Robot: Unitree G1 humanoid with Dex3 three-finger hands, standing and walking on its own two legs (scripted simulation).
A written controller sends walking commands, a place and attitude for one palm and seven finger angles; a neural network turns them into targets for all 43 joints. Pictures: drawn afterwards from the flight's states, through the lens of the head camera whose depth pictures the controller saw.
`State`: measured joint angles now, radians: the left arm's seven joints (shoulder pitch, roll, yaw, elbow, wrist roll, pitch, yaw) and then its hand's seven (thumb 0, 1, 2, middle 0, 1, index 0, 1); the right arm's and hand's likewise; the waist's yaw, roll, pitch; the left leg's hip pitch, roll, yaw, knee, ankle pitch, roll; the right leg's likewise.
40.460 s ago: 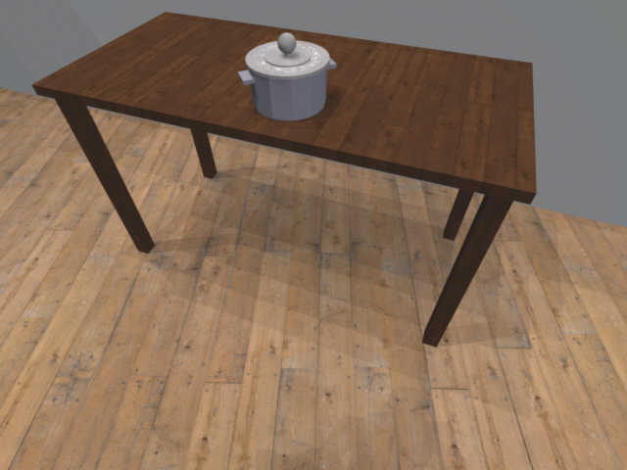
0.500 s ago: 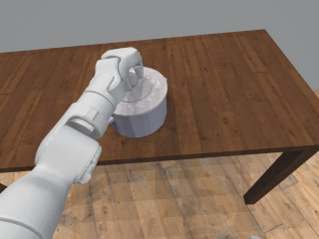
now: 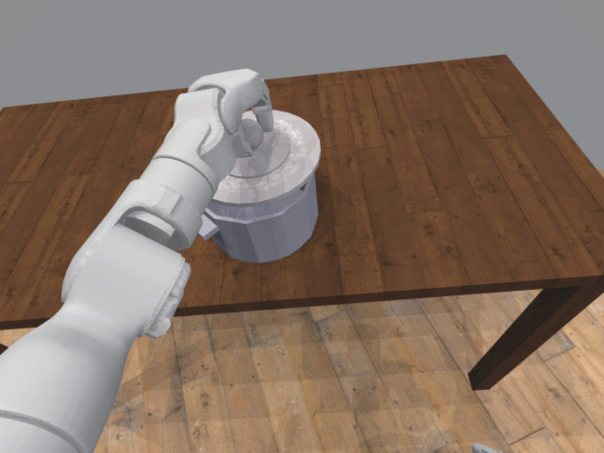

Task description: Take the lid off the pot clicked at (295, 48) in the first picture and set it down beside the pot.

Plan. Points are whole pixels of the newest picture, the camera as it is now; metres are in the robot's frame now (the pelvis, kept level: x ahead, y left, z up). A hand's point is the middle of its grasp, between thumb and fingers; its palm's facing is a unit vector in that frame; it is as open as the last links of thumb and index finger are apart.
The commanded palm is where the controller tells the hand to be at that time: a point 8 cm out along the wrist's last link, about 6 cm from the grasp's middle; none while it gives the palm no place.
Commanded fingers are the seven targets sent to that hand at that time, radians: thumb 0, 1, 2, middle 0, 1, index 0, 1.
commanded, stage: lift the lid straight up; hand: left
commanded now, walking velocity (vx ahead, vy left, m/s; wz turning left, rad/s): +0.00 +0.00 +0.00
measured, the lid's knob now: (248, 134) +0.51 +0.05 +0.15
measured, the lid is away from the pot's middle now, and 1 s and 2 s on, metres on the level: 0.01 0.03 0.05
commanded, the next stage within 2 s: move the lid sideways beside the pot in 1.44 s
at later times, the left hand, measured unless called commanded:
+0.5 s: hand (223, 111) +0.47 +0.07 +0.22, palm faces -0.27 -0.06 -0.96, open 7.6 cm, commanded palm +0.47 +0.08 +0.29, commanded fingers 0.00 0.68 0.95 -0.98 -1.11 -0.82 -1.05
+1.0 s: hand (228, 74) +0.49 +0.05 +0.26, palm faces -0.22 -0.08 -0.97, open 7.6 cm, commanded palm +0.48 +0.07 +0.33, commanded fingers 0.00 0.68 0.95 -0.98 -1.11 -0.82 -1.05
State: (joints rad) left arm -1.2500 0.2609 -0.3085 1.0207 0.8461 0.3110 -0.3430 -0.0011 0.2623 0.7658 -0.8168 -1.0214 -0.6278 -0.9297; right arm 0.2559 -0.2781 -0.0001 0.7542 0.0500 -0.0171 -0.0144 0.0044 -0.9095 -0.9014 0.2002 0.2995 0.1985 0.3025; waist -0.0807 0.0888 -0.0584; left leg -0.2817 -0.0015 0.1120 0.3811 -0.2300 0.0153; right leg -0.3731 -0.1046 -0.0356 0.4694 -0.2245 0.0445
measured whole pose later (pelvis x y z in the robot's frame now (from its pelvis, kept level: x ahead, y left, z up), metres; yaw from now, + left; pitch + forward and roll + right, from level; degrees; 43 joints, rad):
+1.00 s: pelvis -0.01 +0.00 +0.00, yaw +0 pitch +7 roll +2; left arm -1.46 0.30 -0.28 1.08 0.88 0.34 -0.43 -0.02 0.27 0.77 -0.84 -1.04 -0.62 -0.92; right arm 0.28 -0.29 0.01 0.75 0.05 -0.05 -0.03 0.01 -0.91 -0.90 0.20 0.30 0.20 0.30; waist -0.09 0.08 -0.06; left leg -0.27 -0.01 0.11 0.35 -0.21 0.02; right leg -0.36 -0.11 -0.03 0.44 -0.20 0.05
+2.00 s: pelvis +0.00 +0.01 +0.00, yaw +0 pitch +6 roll +1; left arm -1.42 0.42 -0.27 0.97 0.91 0.31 -0.54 -0.02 0.27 0.77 -0.86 -1.05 -0.62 -0.92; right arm 0.26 -0.29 0.01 0.71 0.06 -0.01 -0.03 0.01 -0.91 -0.90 0.20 0.30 0.20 0.30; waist -0.07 0.08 -0.05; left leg -0.25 -0.01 0.10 0.35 -0.21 0.02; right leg -0.33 -0.11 -0.04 0.42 -0.19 0.05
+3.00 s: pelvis +0.00 +0.02 +0.00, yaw +1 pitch +7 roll +0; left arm -1.33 0.69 -0.18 0.91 0.95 0.18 -0.61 -0.03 0.28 0.77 -0.87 -1.05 -0.61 -0.92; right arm 0.27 -0.30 0.01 0.67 0.07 0.07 -0.02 0.00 -0.91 -0.90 0.20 0.30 0.20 0.30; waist -0.10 0.05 -0.03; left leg -0.28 0.00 0.09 0.39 -0.23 0.04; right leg -0.31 -0.10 -0.05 0.37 -0.17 0.05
